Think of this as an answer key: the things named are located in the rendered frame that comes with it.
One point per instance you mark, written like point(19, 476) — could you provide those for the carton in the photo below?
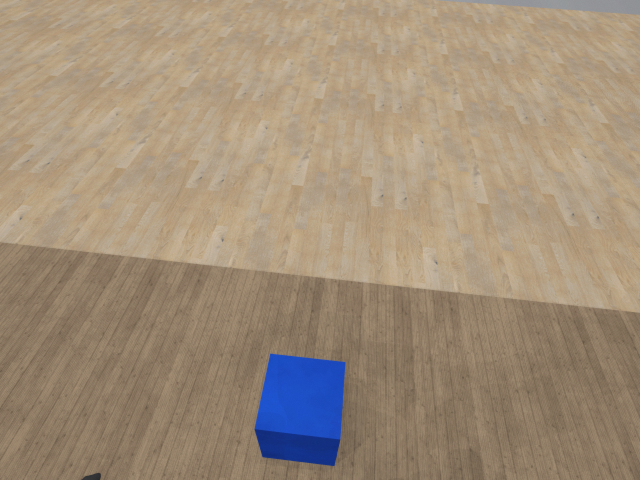
point(300, 412)

